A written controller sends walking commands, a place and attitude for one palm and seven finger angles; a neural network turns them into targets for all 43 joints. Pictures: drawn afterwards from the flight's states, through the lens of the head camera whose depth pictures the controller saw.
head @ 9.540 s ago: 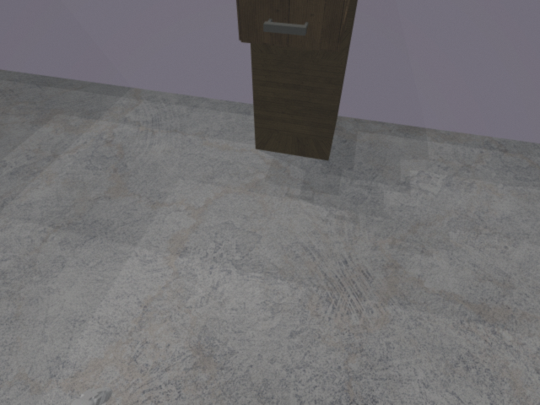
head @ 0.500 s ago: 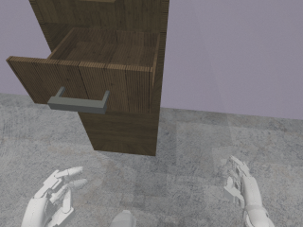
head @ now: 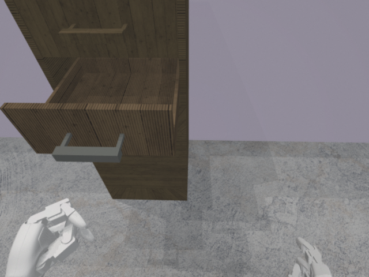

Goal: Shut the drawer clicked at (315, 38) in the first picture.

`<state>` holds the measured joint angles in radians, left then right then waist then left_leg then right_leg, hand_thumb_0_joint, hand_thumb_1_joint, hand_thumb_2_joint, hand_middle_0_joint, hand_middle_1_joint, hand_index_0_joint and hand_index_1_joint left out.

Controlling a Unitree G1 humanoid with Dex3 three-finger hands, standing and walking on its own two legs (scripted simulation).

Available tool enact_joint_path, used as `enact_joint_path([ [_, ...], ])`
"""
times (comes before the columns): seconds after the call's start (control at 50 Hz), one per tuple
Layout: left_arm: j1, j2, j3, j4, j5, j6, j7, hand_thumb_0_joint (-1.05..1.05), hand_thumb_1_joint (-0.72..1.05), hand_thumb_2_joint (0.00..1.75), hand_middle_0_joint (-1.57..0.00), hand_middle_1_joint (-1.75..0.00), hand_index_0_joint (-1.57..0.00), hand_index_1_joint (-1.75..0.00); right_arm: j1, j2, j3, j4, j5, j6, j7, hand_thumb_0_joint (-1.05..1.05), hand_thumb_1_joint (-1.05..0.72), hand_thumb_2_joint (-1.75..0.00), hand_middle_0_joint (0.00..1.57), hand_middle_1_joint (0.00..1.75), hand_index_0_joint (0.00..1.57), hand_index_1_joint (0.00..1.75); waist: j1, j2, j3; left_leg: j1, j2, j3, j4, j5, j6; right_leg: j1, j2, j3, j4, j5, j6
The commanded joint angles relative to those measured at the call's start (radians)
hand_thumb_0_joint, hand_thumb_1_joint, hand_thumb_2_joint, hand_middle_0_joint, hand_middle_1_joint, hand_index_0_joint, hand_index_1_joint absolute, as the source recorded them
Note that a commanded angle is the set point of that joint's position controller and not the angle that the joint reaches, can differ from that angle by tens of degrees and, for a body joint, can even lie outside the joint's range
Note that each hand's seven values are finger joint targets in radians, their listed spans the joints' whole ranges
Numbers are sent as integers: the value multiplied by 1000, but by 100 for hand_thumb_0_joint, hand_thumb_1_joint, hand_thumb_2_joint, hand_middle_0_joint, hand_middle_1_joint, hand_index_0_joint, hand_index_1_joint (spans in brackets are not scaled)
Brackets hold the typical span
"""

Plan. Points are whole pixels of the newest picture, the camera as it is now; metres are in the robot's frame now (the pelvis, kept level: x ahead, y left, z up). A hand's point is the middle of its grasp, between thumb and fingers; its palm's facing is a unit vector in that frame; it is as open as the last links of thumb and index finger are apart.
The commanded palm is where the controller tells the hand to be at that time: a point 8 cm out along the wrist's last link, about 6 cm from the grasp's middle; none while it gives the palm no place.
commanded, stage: raise the hand and make a fist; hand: left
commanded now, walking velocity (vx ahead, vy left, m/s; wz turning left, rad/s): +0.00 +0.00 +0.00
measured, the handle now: (91, 146) +0.39 +0.25 +0.07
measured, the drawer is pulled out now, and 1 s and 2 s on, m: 0.22 0.22 0.22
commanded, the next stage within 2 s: bring the fist close to the handle in 0.90 s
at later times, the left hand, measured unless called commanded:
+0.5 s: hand (55, 211) +0.19 +0.21 +0.16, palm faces +0.05 -0.99 -0.09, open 3.3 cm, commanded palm +0.15 +0.26 +0.17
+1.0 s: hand (48, 211) +0.19 +0.22 +0.16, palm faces +0.08 -0.99 -0.10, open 3.3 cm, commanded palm +0.15 +0.27 +0.17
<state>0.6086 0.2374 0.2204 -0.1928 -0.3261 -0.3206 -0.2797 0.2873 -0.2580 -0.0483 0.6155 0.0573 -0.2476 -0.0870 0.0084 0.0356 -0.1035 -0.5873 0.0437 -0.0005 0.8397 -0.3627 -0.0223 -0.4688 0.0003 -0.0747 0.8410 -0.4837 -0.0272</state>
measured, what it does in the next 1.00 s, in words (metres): stands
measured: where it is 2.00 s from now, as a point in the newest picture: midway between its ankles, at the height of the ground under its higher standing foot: outside the picture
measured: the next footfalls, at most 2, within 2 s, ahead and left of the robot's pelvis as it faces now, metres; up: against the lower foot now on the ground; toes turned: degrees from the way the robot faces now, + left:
none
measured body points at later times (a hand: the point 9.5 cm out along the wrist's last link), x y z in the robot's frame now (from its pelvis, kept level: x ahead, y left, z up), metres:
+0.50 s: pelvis +0.00 +0.02 +0.02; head -0.02 +0.01 +0.47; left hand +0.18 +0.26 +0.16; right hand +0.22 -0.17 -0.03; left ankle +0.04 +0.14 -0.70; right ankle -0.03 -0.10 -0.70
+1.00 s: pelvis +0.00 +0.00 +0.03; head -0.03 -0.02 +0.47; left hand +0.18 +0.27 +0.17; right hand +0.19 -0.23 -0.03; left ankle +0.04 +0.14 -0.70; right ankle -0.03 -0.10 -0.70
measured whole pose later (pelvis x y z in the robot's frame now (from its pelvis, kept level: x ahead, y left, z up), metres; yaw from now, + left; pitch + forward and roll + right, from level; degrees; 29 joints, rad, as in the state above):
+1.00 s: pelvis +0.00 +0.00 +0.03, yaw +1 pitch -1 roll -1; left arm 0.42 0.30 0.30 -0.27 -0.35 -0.02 -0.29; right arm 0.25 -0.26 0.04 0.63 0.07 -0.34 -0.10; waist 0.04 0.06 -0.07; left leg -0.34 0.04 -0.01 0.64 -0.28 -0.02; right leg -0.21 0.01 -0.09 0.61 -0.38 -0.03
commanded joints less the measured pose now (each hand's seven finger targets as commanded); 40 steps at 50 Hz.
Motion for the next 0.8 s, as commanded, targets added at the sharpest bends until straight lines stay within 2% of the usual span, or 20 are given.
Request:
enact_joint_path([
  [0.0, -81, 122, 56, -278, -17, -57, 9, 0, 90, 90, -122, -140, -122, -140, -141, -79, -3, -188, 4, -99, 0, 0, -90, -90, 20, 30, 20, 30, 12, 12, -82, 199, -40, -17, -118, 171, 60, -15, 2, 36, -198, 260, 34],
  [0.04, -86, 134, 54, -291, -6, -32, 22, 0, 90, 90, -126, -145, -126, -145, -145, -82, 2, -187, 2, -106, 5, 0, -90, -90, 20, 30, 20, 30, 17, -7, -82, 215, -36, -26, -135, 177, 63, 1, 9, 22, -201, 264, 28],
  [0.08, -97, 127, 48, -308, 1, 1, 29, 0, 90, 90, -130, -149, -130, -149, -147, -80, 5, -194, 4, -108, 9, 0, -90, -90, 20, 30, 20, 30, 21, 33, -83, 245, -35, -25, -154, 190, 61, 8, 11, 9, -203, 284, 25],
  [0.14, -108, 147, 70, -293, 14, 71, 42, 0, 90, 90, -136, -156, -136, -156, -159, -78, 17, -194, 4, -98, 12, 0, -90, -90, 20, 30, 20, 30, 30, 19, -62, 256, -31, -30, -180, 204, 59, 40, 17, -4, -218, 303, 21],
  [0.16, -112, 120, 49, -314, 9, 91, 39, 0, 90, 90, -138, -158, -138, -158, -158, -74, 23, -206, 5, -95, 13, 0, -90, -90, 20, 30, 20, 30, 29, 22, -60, 269, -33, -28, -187, 211, 58, 42, 16, -7, -222, 319, 23],
  [0.18, -119, 150, 82, -323, 11, 109, 42, 0, 90, 90, -140, -160, -140, -160, -159, -75, 23, -205, 6, -92, 13, 0, -90, -90, 20, 30, 20, 30, 38, 30, -70, 277, -31, -30, -196, 220, 54, 59, 19, -13, -223, 324, 20],
  [0.2, -127, 122, 45, -356, 12, 125, 38, 0, 90, 90, -140, -160, -140, -160, -163, -74, 33, -217, 4, -92, 15, 0, -90, -90, 20, 30, 20, 30, 35, 56, -71, 294, -31, -30, -203, 227, 55, 60, 19, -18, -225, 328, 19],
  [0.24, -172, 126, 35, -369, 12, 157, 43, 0, 90, 90, -140, -160, -140, -160, -174, -77, 44, -216, 0, -93, 16, 0, -90, -90, 20, 30, 20, 30, 31, 12, -36, 288, -29, -38, -213, 209, 56, 66, 24, -19, -242, 312, 20],
  [0.32, -210, 132, 41, -408, 17, 203, 50, 0, 90, 90, -140, -160, -140, -160, -170, -77, 55, -219, 1, -94, 15, 0, -90, -90, 20, 30, 20, 30, 33, 38, -40, 325, -28, -43, -242, 192, 51, 73, 25, -26, -262, 284, 18],
  [0.36, -227, 138, 46, -408, 15, 231, 52, 0, 90, 90, -140, -160, -140, -160, -175, -78, 60, -216, 2, -92, 14, 0, -90, -90, 20, 30, 20, 30, 32, 10, -38, 331, -29, -43, -251, 187, 52, 84, 25, -23, -278, 284, 20],
  [0.38, -239, 163, 73, -412, 15, 240, 54, 0, 90, 90, -140, -160, -140, -160, -176, -80, 60, -214, 3, -91, 13, 0, -90, -90, 20, 30, 20, 30, 37, 14, -41, 333, -28, -45, -259, 182, 49, 93, 24, -24, -282, 275, 19],
  [0.42, -256, 146, 53, -456, 15, 252, 54, 0, 90, 90, -140, -160, -140, -160, -184, -77, 68, -219, 3, -97, 14, 0, -90, -90, 20, 30, 20, 30, 39, 61, -45, 355, -30, -43, -267, 193, 48, 102, 21, -26, -286, 280, 16],
  [0.48, -244, 173, 91, -448, 8, 279, 55, 0, 90, 90, -140, -160, -140, -160, -187, -79, 67, -210, 7, -101, 13, 0, -90, -90, 20, 30, 20, 30, 46, 21, -50, 362, -30, -40, -276, 210, 48, 126, 23, -26, -302, 304, 16],
  [0.52, -224, 141, 70, -420, 0, 296, 48, 0, 90, 90, -140, -160, -140, -160, -191, -78, 68, -209, 9, -103, 11, 0, -90, -90, 20, 30, 20, 30, 43, 13, -32, 361, -33, -39, -280, 203, 47, 118, 23, -29, -308, 302, 19],
  [0.54, -200, 150, 96, -378, -7, 310, 48, 0, 90, 90, -140, -160, -140, -160, -204, -80, 65, -202, 11, -102, 11, 0, -90, -90, 20, 30, 20, 30, 50, -30, -11, 345, -34, -37, -281, 195, 48, 128, 26, -24, -323, 301, 20],
  [0.64, -241, 190, 134, -395, -13, 299, 49, 0, 90, 90, -140, -160, -140, -160, -200, -84, 62, -196, 11, -108, -1, 0, -90, -90, 20, 30, 20, 30, 48, 9, 3, 350, -41, -27, -283, 173, 50, 124, 21, -5, -349, 266, 22],
  [0.68, -271, 182, 117, -411, -11, 277, 46, 0, 90, 90, -140, -160, -140, -160, -188, -84, 62, -197, 11, -117, -3, 0, -90, -90, 20, 30, 20, 30, 40, 20, -6, 361, -42, -25, -288, 162, 50, 113, 19, -3, -351, 246, 24],
  [0.74, -259, 227, 176, -372, -20, 248, 43, 0, 90, 90, -140, -160, -140, -160, -192, -88, 57, -178, 10, -133, -6, 0, -90, -90, 20, 30, 20, 30, 48, -9, -2, 356, -40, -26, -282, 167, 52, 125, 20, 8, -366, 250, 25],
  [0.76, -268, 209, 160, -361, -25, 243, 33, 0, 90, 90, -140, -160, -140, -160, -188, -87, 57, -177, 13, -136, -8, 0, -90, -90, 20, 30, 20, 30, 40, 12, 2, 361, -43, -17, -281, 161, 51, 117, 15, 15, -369, 245, 27],
  [0.78, -275, 228, 179, -342, -30, 238, 28, 0, 90, 90, -140, -160, -140, -160, -184, -88, 57, -171, 14, -138, -9, 0, -90, -90, 20, 30, 20, 30, 42, 18, 5, 356, -44, -19, -282, 158, 49, 123, 14, 17, -371, 242, 26],
])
